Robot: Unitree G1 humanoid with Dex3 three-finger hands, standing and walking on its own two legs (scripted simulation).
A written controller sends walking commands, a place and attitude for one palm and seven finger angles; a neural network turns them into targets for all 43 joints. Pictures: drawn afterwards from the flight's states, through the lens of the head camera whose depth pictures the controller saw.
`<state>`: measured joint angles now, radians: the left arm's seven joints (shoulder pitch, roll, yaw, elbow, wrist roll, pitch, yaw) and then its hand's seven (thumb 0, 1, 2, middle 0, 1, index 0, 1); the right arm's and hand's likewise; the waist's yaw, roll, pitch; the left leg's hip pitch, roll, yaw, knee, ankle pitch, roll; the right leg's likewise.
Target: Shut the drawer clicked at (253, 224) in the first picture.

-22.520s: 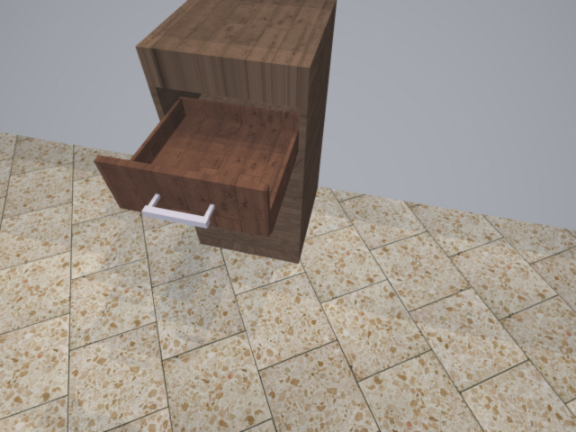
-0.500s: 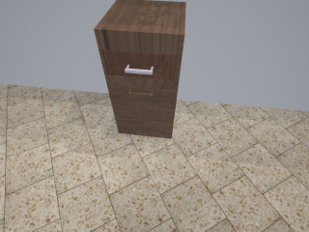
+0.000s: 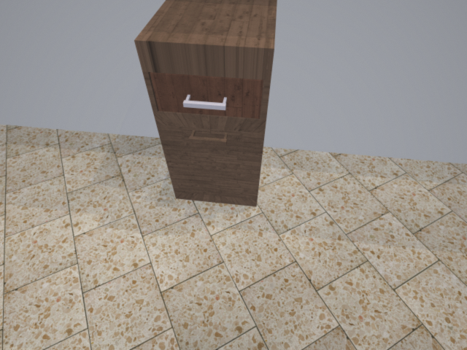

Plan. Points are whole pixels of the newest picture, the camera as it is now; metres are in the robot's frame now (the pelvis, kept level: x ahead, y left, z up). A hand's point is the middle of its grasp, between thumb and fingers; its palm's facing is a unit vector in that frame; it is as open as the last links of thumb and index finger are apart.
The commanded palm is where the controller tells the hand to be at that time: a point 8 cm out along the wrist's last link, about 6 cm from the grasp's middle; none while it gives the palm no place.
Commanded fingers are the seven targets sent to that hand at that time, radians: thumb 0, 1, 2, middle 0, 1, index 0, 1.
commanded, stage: look to check the result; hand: left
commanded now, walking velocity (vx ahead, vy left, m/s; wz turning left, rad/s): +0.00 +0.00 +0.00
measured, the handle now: (205, 101) +0.90 +0.14 -0.11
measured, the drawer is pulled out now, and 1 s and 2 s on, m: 0.00 0.00 0.00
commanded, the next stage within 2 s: stand and wait in 0.30 s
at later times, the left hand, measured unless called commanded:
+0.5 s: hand out of the picture +0.02 +0.17 -0.17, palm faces +0.02 -0.98 -0.21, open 7.4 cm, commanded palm none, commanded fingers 0.00 0.90 0.90 -0.20 -0.30 -0.20 -0.30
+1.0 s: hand out of the picture +0.03 +0.17 -0.17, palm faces +0.02 -0.98 -0.22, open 7.4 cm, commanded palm none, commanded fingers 0.00 0.90 0.90 -0.20 -0.30 -0.20 -0.30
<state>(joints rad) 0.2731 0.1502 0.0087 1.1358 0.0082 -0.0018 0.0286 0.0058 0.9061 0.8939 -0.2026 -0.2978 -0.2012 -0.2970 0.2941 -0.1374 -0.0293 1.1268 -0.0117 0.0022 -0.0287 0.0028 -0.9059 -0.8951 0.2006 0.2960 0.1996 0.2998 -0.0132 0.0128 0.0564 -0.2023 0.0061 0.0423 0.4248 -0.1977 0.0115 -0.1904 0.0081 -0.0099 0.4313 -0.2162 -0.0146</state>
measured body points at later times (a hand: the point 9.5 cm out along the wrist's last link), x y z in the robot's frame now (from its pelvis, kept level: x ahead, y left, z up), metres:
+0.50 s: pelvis +0.01 -0.01 +0.00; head +0.03 -0.02 +0.45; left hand +0.02 +0.22 -0.15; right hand +0.01 -0.24 -0.16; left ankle +0.02 +0.11 -0.74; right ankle +0.01 -0.11 -0.74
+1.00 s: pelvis +0.02 -0.02 +0.00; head +0.03 -0.03 +0.45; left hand +0.03 +0.22 -0.15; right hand +0.02 -0.25 -0.16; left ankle +0.02 +0.11 -0.74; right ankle +0.01 -0.11 -0.74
